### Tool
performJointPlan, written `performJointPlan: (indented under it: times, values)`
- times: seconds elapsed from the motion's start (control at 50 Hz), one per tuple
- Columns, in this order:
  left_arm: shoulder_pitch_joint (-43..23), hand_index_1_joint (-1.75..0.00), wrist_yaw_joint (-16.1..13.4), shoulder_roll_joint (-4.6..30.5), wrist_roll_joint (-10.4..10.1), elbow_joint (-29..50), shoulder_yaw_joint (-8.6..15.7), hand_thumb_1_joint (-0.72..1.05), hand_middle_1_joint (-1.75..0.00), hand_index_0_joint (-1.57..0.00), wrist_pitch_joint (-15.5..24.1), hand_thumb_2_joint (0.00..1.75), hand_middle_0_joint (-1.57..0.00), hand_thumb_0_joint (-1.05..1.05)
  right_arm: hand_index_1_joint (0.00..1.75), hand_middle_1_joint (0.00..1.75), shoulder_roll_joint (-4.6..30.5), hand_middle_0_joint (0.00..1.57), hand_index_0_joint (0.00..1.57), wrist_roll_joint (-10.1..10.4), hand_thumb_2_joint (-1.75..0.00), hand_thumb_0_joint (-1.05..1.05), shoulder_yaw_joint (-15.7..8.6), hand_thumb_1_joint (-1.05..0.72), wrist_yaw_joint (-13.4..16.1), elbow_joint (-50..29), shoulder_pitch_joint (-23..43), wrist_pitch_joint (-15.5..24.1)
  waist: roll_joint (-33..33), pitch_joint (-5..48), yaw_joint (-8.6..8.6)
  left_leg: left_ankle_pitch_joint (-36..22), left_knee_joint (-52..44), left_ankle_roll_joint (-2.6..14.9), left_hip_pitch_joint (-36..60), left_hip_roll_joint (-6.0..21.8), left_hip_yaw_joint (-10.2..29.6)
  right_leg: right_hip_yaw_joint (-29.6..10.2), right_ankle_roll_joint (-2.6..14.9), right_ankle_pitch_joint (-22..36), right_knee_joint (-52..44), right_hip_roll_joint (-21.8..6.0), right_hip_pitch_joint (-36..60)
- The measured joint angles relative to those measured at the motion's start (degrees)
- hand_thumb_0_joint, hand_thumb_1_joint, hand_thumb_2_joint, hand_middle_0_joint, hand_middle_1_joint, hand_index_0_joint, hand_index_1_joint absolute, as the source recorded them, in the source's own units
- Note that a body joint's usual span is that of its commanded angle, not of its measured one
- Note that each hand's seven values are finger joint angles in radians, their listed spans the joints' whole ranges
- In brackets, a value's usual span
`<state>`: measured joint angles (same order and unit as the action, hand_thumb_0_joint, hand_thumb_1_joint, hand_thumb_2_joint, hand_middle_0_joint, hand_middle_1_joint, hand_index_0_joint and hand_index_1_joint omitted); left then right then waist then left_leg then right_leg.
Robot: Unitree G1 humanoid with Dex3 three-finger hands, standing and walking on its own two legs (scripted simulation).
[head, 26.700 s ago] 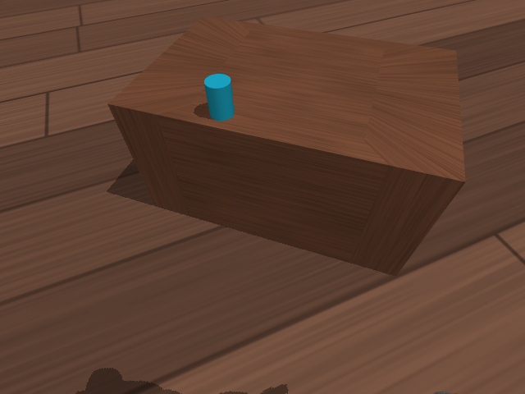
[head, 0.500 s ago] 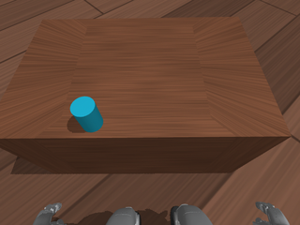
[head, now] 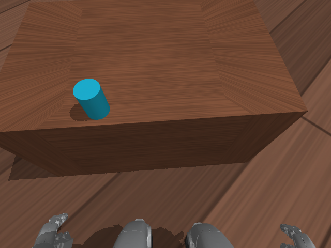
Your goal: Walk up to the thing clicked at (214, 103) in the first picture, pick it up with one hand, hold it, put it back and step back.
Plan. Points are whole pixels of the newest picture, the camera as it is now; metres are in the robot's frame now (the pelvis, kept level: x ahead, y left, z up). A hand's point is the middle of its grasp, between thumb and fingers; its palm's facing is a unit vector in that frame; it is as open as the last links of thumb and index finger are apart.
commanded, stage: step back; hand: left
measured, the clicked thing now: (92, 100) +0.53 +0.26 -0.09
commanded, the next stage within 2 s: none
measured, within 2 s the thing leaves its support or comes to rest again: neither
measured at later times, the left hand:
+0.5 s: hand out of the picture -0.02 +0.28 -0.14, palm faces +0.04 -0.94 -0.35, open 7.4 cm
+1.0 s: hand out of the picture -0.22 +0.22 -0.11, palm faces -0.02 -0.90 -0.43, open 7.4 cm
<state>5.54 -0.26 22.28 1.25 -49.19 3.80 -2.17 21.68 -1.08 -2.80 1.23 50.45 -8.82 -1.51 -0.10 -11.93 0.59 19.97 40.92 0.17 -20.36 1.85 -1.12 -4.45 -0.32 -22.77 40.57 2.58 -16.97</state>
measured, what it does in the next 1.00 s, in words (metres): walks backwards: left foot, then right foot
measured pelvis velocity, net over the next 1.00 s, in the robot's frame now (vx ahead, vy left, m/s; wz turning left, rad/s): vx -0.29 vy -0.05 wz -0.02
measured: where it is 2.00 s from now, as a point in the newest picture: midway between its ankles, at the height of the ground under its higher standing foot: outside the picture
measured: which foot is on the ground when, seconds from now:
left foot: down 0.00-0.04, up 0.06-0.34, down 0.36-0.84, up 0.86-1.00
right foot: down 0.00-0.38, up 0.40-0.78, down 0.80-1.00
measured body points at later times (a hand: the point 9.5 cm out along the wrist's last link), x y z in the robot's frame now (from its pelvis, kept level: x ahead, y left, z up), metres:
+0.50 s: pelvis -0.13 +0.01 +0.01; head -0.07 +0.04 +0.46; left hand -0.02 +0.33 -0.12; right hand -0.02 -0.30 -0.09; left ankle -0.10 +0.12 -0.72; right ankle -0.11 -0.13 -0.64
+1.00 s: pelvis -0.29 -0.05 +0.02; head -0.25 -0.08 +0.46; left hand -0.22 +0.27 -0.08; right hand -0.20 -0.37 -0.12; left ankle -0.29 +0.11 -0.63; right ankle -0.28 -0.16 -0.72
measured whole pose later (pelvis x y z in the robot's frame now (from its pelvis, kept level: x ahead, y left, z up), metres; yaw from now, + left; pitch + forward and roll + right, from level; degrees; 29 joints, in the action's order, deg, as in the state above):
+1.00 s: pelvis -0.29 -0.05 +0.02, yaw -1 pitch -1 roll +3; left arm 13.5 0.8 19.7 2.7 -49.0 4.4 -3.7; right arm 24.3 -0.5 -3.5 1.6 50.0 -11.5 -2.8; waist 2.0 -6.2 -1.5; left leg 23.6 66.8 -1.1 -29.8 -6.9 8.4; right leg -1.9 1.0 -17.5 34.8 -1.6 -16.4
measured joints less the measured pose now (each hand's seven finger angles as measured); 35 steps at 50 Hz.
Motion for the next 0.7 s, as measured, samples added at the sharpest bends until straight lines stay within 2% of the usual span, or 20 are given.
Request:
performJointPlan:
  times: [0.04, 0.06, 0.1, 0.12, 0.16, 0.2, 0.26, 0.3, 0.34, 0.36, 0.38, 0.4, 0.44, 0.46, 0.5, 0.56, 0.62, 0.7]
  values:
    - [-0.2, -0.30, -0.2, -1.5, 0.3, -0.9, 0.2, 0.90, -0.30, -0.20, 0.5, 0.89, -0.20, 0.01, 0.30, 0.30, 1.2, 0.21, 0.20, 0.7, -0.89, 0.00, -0.2, -0.90, 0.0, 0.3, 1.6, -0.6, 3.5, -1.4, 0.54, 0.5, 2.9, -0.15, -0.9, 1.9, 1.8, 1.8, 0.93, 2.3, -3.6, 1.8, 2.1]
    - [0.1, -0.30, 0.0, -2.0, 0.4, -0.9, 0.0, 0.90, -0.30, -0.20, 0.6, 0.89, -0.20, 0.01, 0.30, 0.30, 1.5, 0.21, 0.20, 0.9, -0.89, 0.01, -0.2, -0.90, 0.1, 0.5, 2.1, -1.0, 4.4, -1.4, 0.87, 2.4, 4.7, 0.39, -1.7, 1.3, 3.7, 2.4, 1.19, 2.7, -3.6, 2.1, 2.1]
    - [1.1, -0.30, 0.3, -2.1, 0.5, -0.2, -0.4, 0.90, -0.30, -0.21, 0.8, 0.89, -0.20, 0.01, 0.30, 0.30, 0.9, 0.21, 0.20, 1.0, -0.89, 0.01, -0.1, -0.90, 0.6, 0.6, 2.6, -1.6, 3.1, -0.5, -0.30, 10.3, 13.1, 0.42, -3.8, -2.5, 5.5, 1.0, 1.68, 3.2, -2.8, 0.9, 0.9]
    - [1.6, -0.30, 0.3, -2.1, 0.4, 0.1, -0.4, 0.90, -0.30, -0.21, 0.7, 0.89, -0.20, 0.01, 0.30, 0.30, 0.6, 0.21, 0.20, 1.1, -0.89, 0.01, 0.1, -0.90, 0.5, 0.6, 2.9, -1.7, 2.2, -0.2, -0.96, 12.1, 17.4, 0.33, -4.6, -4.1, 5.9, 0.1, 1.81, 3.8, -3.1, 0.2, 0.7]
    - [1.9, -0.30, 0.1, -2.3, 0.2, 0.7, -0.4, 0.90, -0.30, -0.21, 0.4, 0.89, -0.21, 0.01, 0.30, 0.30, 0.7, 0.21, 0.20, 1.4, -0.89, 0.01, 0.3, -0.90, 0.4, 0.3, 2.7, -1.4, 1.5, 0.7, -1.25, 12.5, 23.2, 0.21, -5.6, -6.5, 7.4, -0.4, 1.78, 5.4, -4.7, -0.9, 0.4]
    - [1.8, -0.30, -0.1, -2.5, 0.3, 1.5, -0.4, 0.90, -0.30, -0.21, 0.1, 0.89, -0.21, 0.01, 0.30, 0.30, 1.1, 0.21, 0.20, 1.4, -0.89, 0.00, 0.5, -0.90, 0.6, -0.1, 2.1, -0.9, 1.4, 1.6, -1.36, 11.2, 25.2, -0.15, -5.6, -7.4, 8.3, -0.1, 1.54, 6.8, -5.8, -1.5, -0.3]
    - [1.3, -0.30, -0.4, -2.5, 0.5, 3.5, -0.5, 0.90, -0.30, -0.21, 0.1, 0.89, -0.21, 0.01, 0.30, 0.30, 1.8, 0.21, 0.20, 1.4, -0.89, 0.00, 0.6, -0.90, 0.8, -0.2, 1.6, -0.6, 1.6, 1.9, -1.69, 10.1, 19.9, -0.77, -2.9, -6.5, 7.9, 0.6, 1.13, 8.2, -6.0, -1.6, -1.8]
    - [0.8, -0.30, -0.5, -2.2, 0.6, 4.7, -0.5, 0.90, -0.30, -0.21, 0.0, 0.89, -0.21, 0.01, 0.30, 0.30, 2.0, 0.21, 0.20, 1.0, -0.89, 0.00, 0.5, -0.90, 0.8, -0.2, 1.5, -0.5, 1.7, 1.7, -1.50, 9.5, 12.5, -0.83, -0.2, -5.0, 6.4, 1.5, 0.70, 8.7, -5.2, -1.7, -2.9]
    - [0.2, -0.30, -0.4, -1.5, 0.3, 5.5, -0.6, 0.90, -0.30, -0.21, -0.3, 0.89, -0.21, 0.00, 0.30, 0.30, 1.9, 0.20, 0.20, 0.6, -0.89, 0.00, 0.3, -0.90, 0.6, -0.3, 1.2, -0.1, 1.2, 1.3, -1.06, 5.8, 2.6, -0.40, 3.3, -3.7, 4.5, 2.6, 0.13, 8.6, -3.2, -2.0, -4.3]
    - [-0.2, -0.30, -0.3, -0.9, 0.1, 5.7, -0.6, 0.90, -0.30, -0.21, -0.5, 0.89, -0.21, 0.00, 0.30, 0.30, 1.6, 0.20, 0.20, 0.4, -0.89, 0.00, 0.1, -0.90, 0.4, -0.1, 1.1, 0.2, 0.4, 0.9, -0.89, 1.6, -1.5, 0.16, 4.7, -3.7, 3.7, 2.8, -0.25, 8.2, -1.6, -2.5, -5.2]
    - [-0.7, -0.30, -0.3, 0.0, 0.0, 5.6, -0.4, 0.90, -0.30, -0.21, -0.9, 0.89, -0.21, 0.00, 0.30, 0.30, 0.5, 0.20, 0.20, -0.1, -0.89, 0.00, -0.1, -0.90, 0.3, 0.2, 1.4, 0.4, -1.9, -0.1, -1.41, 0.0, -2.2, 0.77, 5.3, -4.9, 2.6, 1.8, -0.43, 8.1, -0.2, -3.6, -5.6]
    - [-0.8, -0.30, -0.3, 0.5, -0.2, 5.2, -0.2, 0.90, -0.30, -0.21, -1.2, 0.89, -0.21, 0.00, 0.30, 0.30, -0.3, 0.20, 0.20, -0.6, -0.89, 0.00, 0.0, -0.90, 0.0, 0.4, 1.4, 0.3, -3.5, -0.6, -2.11, -0.3, -2.4, 1.18, 5.4, -5.4, 1.6, -0.1, 0.09, 5.4, 1.9, -3.3, -6.5]
    - [-0.1, -0.30, -0.8, 0.5, -0.1, 3.9, 0.2, 0.90, -0.30, -0.21, -2.0, 0.89, -0.20, 0.00, 0.30, 0.30, -1.0, 0.20, 0.20, -1.0, -0.89, 0.00, 0.5, -0.90, -0.8, 0.1, 0.9, 0.4, -3.2, 0.1, -1.51, -0.9, -2.1, 1.70, 4.4, -4.2, 2.1, -2.6, 0.53, -4.3, 10.9, 0.8, -8.8]
    - [0.3, -0.30, -0.8, 0.4, 0.0, 3.2, 0.3, 0.90, -0.30, -0.20, -2.2, 0.89, -0.20, 0.00, 0.30, 0.30, -1.1, 0.21, 0.20, -1.1, -0.89, 0.00, 0.6, -0.90, -1.0, 0.1, 0.6, 0.4, -2.5, 0.4, -0.85, -1.7, -2.7, 1.83, 4.0, -3.3, 3.0, -3.0, 0.60, -6.5, 16.2, 2.9, -9.7]
    - [1.4, -0.30, -0.5, 0.6, -0.3, 2.3, 0.5, 0.90, -0.30, -0.20, -2.3, 0.89, -0.20, 0.00, 0.30, 0.30, -1.6, 0.21, 0.20, -1.4, -0.89, 0.00, 0.7, -0.90, -0.9, 0.2, 0.2, 0.3, -2.2, 1.4, -0.83, -4.1, -5.6, 1.68, 3.8, -2.0, 3.4, -4.3, 0.78, -6.3, 24.9, 5.4, -11.0]
    - [3.7, -0.30, 0.0, 1.1, -0.3, 2.1, 1.1, 0.90, -0.30, -0.20, -2.0, 0.89, -0.20, 0.00, 0.30, 0.30, -1.8, 0.21, 0.20, -1.2, -0.89, 0.01, 0.5, -0.90, -0.8, -0.4, 0.2, 0.5, -2.5, 2.3, -1.70, -7.5, -9.1, 1.32, 2.8, -0.8, 2.7, -6.0, 0.07, -3.7, 31.1, 6.2, -10.5]
    - [5.8, -0.30, 0.0, 1.7, 0.1, 1.7, 1.6, 0.90, -0.30, -0.20, -1.9, 0.89, -0.20, 0.00, 0.30, 0.30, -1.6, 0.21, 0.20, -0.7, -0.89, 0.01, 0.2, -0.90, -0.5, -1.6, 1.0, 0.8, -2.9, 2.1, -2.33, -9.7, -10.2, 1.06, 1.3, -0.1, 1.8, -6.9, -1.47, -3.0, 29.7, 5.0, -7.5]
    - [7.4, -0.30, 0.1, 1.9, 0.3, 0.5, 1.5, 0.90, -0.30, -0.20, -2.1, 0.89, -0.20, 0.01, 0.30, 0.30, -1.2, 0.21, 0.20, -0.5, -0.89, 0.01, -0.1, -0.90, -0.4, -3.6, 2.8, 0.9, -2.8, 0.9, -2.67, -11.4, -9.1, 0.65, -1.0, 1.1, 0.5, -4.9, -2.62, -5.2, 19.1, 1.8, -2.3]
